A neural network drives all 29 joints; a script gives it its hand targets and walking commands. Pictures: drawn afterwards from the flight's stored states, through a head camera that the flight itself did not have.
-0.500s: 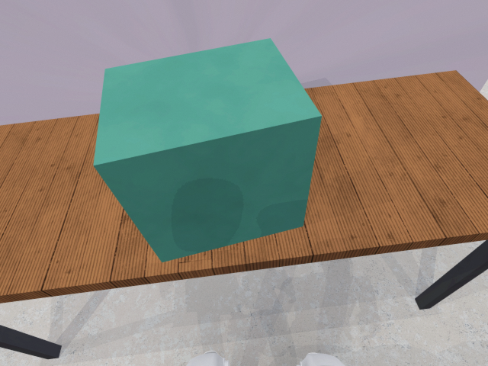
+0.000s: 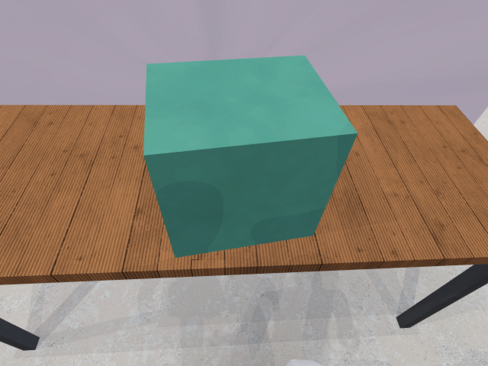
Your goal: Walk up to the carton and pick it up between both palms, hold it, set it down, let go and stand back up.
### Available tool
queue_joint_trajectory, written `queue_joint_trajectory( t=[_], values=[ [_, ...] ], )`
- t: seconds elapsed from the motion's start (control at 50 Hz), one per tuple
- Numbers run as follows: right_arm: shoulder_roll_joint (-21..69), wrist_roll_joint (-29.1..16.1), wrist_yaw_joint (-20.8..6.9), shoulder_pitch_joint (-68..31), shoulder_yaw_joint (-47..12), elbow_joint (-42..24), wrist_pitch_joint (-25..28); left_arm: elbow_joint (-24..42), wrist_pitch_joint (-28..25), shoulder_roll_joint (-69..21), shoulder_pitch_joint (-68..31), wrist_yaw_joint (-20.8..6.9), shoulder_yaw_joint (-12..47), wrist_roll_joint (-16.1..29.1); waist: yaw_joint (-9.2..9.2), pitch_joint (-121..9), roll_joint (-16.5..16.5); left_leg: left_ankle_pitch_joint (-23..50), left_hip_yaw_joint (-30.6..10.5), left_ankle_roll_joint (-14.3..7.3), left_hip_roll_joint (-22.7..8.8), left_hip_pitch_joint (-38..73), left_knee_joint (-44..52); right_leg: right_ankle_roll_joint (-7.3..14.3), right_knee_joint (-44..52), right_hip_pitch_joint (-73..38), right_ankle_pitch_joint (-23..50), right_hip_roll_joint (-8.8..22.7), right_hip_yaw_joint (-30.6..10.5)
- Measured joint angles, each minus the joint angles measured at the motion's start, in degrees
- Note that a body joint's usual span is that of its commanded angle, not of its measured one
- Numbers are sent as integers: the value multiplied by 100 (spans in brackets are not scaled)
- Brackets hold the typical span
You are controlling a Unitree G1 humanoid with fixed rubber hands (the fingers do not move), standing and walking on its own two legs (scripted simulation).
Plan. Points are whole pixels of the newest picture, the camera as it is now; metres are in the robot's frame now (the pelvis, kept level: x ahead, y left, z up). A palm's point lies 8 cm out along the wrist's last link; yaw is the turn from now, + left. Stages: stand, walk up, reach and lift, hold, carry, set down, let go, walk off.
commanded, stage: stand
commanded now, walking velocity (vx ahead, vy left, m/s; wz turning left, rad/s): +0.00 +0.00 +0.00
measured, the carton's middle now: (238, 158) +0.46 +0.04 +0.08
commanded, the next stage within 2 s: none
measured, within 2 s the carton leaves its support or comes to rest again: neither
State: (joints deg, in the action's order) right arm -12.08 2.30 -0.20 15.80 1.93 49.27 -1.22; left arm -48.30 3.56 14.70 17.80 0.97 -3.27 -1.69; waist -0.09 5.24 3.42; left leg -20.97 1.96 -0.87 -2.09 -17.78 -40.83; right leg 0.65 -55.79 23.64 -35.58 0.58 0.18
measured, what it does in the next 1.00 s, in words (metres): steps on the spot: right foot, then left foot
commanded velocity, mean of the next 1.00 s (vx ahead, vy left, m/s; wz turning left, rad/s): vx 0.00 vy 0.00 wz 0.00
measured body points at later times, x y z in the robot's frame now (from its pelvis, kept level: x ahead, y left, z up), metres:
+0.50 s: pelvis +0.01 -0.02 +0.01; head +0.04 -0.05 +0.46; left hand +0.08 +0.23 -0.10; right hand +0.09 -0.28 -0.14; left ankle +0.06 +0.12 -0.68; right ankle +0.00 -0.13 -0.72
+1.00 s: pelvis +0.03 +0.02 +0.00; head +0.06 +0.03 +0.45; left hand +0.12 +0.28 -0.13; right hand +0.09 -0.23 -0.13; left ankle +0.08 +0.12 -0.72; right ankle +0.02 -0.09 -0.70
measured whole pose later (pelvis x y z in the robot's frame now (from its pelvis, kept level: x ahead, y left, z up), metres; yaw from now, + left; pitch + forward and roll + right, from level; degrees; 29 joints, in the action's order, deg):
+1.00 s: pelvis +0.03 +0.02 +0.00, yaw -6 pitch -2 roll +1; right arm -11.8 2.5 0.0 13.6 1.2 42.8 -2.4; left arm -43.8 1.8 14.9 18.1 0.8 -2.6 -1.5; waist -1.5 6.6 1.7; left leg -17.7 8.3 -2.9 -1.9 -19.5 -39.6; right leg -0.7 -49.3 20.5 -31.2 1.3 0.4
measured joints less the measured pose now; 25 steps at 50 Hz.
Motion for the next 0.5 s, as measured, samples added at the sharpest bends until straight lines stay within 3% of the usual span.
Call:
queue_joint_trajectory(
  t=[0.1,0.2,0.24,0.28,0.36,0.42,0.5],
  values=[
    [85,-8,92,-9,-90,-91,55,-18,-75,76,20,21,-51,32,-20,-9,95,101,181,68,-23,69,193,-137,-449,57,567,23,-179],
    [80,43,80,11,-91,-220,61,54,-157,-7,-42,-61,-48,46,-113,-14,-76,28,304,108,-98,-5,97,-196,797,-328,351,146,-30],
    [-22,33,83,-34,-81,-181,1,101,-262,-115,-89,-58,-16,92,-151,66,-361,-104,239,192,-262,-65,-159,-114,1387,-550,1475,21,94],
    [-161,-17,66,-11,-55,-105,-96,154,-375,-274,-118,-27,71,54,-209,64,-760,-285,-75,167,-369,-245,-592,16,1524,-701,1519,-158,318],
    [-266,-79,72,-87,-25,-81,-314,308,-464,-375,-13,44,213,-35,-50,5,-811,-938,-103,232,-68,-571,-1482,92,1723,-853,1413,-53,173],
    [-317,-75,37,-144,43,-158,-283,374,-449,-406,5,74,293,-34,-91,41,-881,-764,-160,257,-43,-825,-1640,61,2023,-1061,1545,13,292],
    [-291,-63,-73,-259,99,-213,-364,467,-445,-365,92,66,251,-33,27,113,-782,-610,-203,314,-107,-866,-1369,41,2086,-1182,1537,39,322]
  ],
)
